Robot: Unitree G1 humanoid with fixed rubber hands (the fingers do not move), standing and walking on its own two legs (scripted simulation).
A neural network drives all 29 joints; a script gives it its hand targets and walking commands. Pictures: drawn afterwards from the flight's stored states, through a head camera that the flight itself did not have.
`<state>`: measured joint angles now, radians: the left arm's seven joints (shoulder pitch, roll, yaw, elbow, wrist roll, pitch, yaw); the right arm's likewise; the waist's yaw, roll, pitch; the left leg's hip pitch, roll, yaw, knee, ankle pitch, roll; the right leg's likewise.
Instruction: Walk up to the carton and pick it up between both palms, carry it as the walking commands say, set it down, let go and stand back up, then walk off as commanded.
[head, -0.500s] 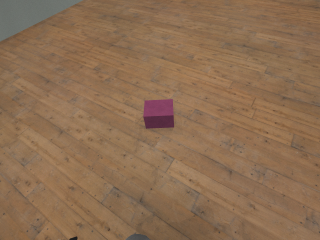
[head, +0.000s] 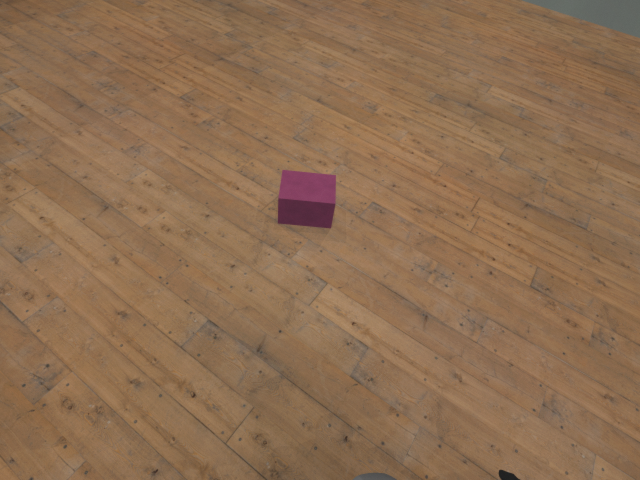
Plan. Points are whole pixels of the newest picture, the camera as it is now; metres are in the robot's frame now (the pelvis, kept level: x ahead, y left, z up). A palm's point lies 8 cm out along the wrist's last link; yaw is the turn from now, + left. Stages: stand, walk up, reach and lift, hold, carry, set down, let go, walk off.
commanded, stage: stand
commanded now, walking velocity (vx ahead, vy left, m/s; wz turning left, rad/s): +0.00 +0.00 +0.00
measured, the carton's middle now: (306, 199) +1.25 +0.03 -0.70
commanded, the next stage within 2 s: none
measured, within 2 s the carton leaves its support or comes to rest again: neither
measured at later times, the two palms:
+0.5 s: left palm out of the picture -0.04 +0.20 -0.13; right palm out of the picture -0.09 -0.28 -0.15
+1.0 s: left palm out of the picture -0.13 +0.22 -0.15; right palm out of the picture -0.12 -0.23 -0.14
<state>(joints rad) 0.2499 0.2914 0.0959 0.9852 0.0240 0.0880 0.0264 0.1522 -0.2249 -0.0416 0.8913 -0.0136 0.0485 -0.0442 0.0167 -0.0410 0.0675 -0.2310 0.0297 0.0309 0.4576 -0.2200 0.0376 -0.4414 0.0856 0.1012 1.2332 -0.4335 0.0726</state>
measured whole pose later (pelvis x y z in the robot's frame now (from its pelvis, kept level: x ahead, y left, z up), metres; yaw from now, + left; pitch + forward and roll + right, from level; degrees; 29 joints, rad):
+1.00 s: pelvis -0.11 +0.00 +0.00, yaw +0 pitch -1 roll +0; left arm 0.31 0.16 0.00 1.13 0.01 0.00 0.03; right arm 0.30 -0.16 0.00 1.12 -0.01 0.00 -0.03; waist 0.00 -0.01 0.03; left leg -0.16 0.00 0.03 0.39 -0.21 0.01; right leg -0.14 -0.02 -0.01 0.39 -0.23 0.01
